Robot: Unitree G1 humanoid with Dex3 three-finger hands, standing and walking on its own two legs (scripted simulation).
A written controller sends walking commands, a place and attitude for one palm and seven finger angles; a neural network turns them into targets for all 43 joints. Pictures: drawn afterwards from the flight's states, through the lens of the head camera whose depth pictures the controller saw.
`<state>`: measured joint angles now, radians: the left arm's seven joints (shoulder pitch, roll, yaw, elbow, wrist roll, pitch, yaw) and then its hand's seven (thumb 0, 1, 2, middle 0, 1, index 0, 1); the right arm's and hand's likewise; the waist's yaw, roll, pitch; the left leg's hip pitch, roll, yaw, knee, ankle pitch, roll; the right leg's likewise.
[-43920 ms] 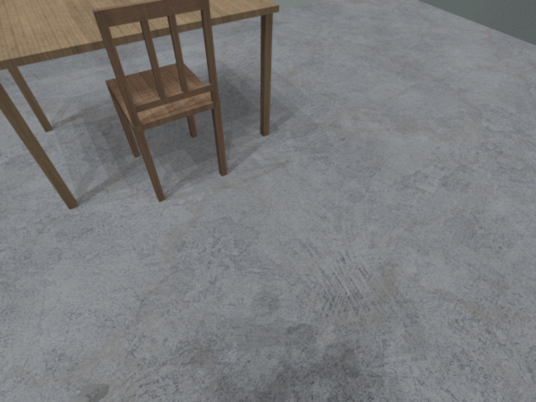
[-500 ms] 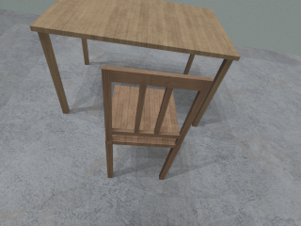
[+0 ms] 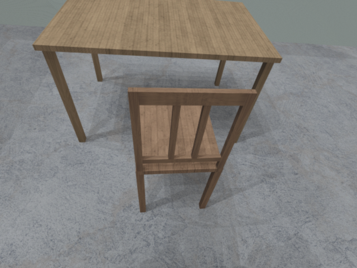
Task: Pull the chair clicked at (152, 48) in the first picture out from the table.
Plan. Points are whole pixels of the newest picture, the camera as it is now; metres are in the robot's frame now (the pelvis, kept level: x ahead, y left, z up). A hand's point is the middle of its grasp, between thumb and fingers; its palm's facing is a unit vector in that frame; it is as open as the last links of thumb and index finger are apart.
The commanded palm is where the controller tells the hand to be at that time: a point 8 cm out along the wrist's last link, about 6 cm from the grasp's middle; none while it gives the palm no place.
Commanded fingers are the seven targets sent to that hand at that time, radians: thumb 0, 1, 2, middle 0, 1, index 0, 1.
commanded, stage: come to a stop and stand still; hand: left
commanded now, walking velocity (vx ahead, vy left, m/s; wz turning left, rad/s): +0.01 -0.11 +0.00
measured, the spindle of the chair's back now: (173, 134) +0.56 +0.02 -0.10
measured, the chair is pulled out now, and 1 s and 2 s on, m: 0.33 0.33 0.33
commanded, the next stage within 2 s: look again from close up in 0.52 s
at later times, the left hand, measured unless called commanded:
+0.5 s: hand out of the picture +0.04 +0.21 -0.19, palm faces +0.05 -0.99 -0.12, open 7.3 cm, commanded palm none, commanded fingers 0.00 0.90 0.90 -0.20 -0.30 -0.20 -0.30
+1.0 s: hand out of the picture +0.03 +0.14 -0.18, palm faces +0.03 -0.98 -0.20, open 7.2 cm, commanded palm none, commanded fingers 0.00 0.90 0.90 -0.20 -0.30 -0.20 -0.30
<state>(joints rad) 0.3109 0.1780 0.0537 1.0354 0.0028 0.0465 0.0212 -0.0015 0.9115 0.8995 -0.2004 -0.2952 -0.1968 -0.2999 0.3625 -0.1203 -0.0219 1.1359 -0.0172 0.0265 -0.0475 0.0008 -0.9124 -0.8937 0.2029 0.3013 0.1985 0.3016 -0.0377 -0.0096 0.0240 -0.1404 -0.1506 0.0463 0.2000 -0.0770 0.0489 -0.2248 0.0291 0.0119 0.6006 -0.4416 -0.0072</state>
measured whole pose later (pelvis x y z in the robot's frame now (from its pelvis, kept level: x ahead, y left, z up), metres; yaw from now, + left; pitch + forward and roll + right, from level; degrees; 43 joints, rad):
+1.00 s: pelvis +0.01 -0.03 +0.00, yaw +0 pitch -1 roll +1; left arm 0.28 0.16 -0.01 1.08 0.00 -0.03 0.04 0.00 0.94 0.90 -0.20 -0.30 -0.20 -0.30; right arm 0.28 -0.13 0.00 1.15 0.00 -0.01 -0.02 0.00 -0.92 -0.89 0.20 0.30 0.20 0.30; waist -0.01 0.00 0.01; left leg -0.16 -0.03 -0.02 0.40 -0.22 0.01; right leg -0.13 0.03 0.03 0.42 -0.27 -0.03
